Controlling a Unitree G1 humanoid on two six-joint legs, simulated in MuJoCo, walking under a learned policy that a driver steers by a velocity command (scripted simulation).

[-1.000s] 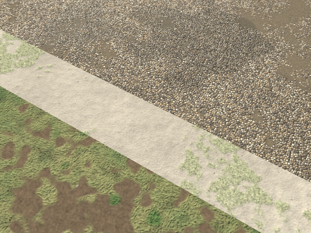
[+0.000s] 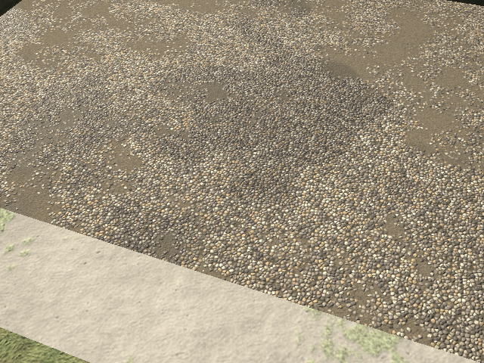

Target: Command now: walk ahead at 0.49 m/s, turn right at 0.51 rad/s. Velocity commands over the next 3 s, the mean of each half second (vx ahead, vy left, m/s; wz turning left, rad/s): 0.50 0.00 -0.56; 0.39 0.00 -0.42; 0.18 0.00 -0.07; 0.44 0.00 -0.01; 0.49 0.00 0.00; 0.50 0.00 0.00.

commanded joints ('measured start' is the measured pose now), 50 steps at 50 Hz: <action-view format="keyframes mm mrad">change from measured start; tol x32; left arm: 1 -67 8 -10 -83 7 -4 -23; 9 315 265 90 -53 1 36 15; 50 38 -48 -75 -38 49 115 34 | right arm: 1 -52 -158 -30 -59 9 -12 -10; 50 -112 -37 95 -183 -4 111 7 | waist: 1 12 60 90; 10 110 -245 -483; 15 46 -14 -73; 50 94 139 -135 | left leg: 1 -91 291 -59 -94 351 142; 7 -1 272 21 362 944 72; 8 -139 218 34 608 842 26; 10 -667 -60 -244 1292 -383 -68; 24 -612 84 -205 651 186 -70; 31 -360 -6 -220 398 -17 -14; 35 19 405 -928 86 -93 150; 45 -311 177 -269 109 745 84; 50 -285 141 -250 121 375 48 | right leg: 1 34 -5 -38 -125 75 -20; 8 624 168 -141 -283 -4 -168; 10 1123 -259 738 -461 93 -468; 16 501 -30 338 -572 -141 -290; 31 422 33 415 -356 43 -192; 36 -78 247 156 351 -567 -65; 50 596 142 -1 -433 -181 5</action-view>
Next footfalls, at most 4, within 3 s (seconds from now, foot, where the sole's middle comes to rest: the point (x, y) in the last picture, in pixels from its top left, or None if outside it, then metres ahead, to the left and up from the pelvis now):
0.16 right None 0.28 -0.13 -0.78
0.66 left None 0.49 0.00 -0.78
1.02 right None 0.44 -0.21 -0.78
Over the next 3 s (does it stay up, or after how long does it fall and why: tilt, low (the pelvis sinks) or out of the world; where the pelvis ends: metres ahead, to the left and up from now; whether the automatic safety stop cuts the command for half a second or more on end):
stays up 0.45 -0.12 -0.02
